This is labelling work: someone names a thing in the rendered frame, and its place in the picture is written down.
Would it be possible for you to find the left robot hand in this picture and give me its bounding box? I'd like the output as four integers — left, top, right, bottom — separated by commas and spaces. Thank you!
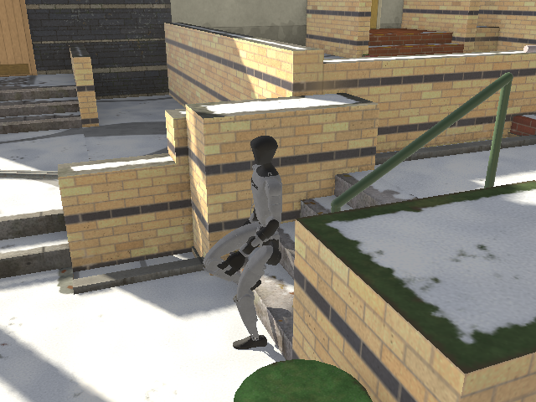
217, 251, 245, 276

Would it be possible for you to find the robot right forearm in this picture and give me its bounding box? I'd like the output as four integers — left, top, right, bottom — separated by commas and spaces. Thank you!
249, 208, 259, 223

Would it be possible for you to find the robot left thigh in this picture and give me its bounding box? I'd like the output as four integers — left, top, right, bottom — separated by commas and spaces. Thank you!
237, 241, 281, 304

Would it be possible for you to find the robot left forearm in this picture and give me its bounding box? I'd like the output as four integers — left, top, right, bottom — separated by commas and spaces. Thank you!
239, 219, 279, 257

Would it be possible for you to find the left robot shin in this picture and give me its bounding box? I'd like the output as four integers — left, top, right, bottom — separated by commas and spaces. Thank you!
234, 294, 259, 341

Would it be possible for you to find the left robot upper arm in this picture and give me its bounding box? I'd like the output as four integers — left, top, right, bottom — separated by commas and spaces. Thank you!
265, 178, 282, 228

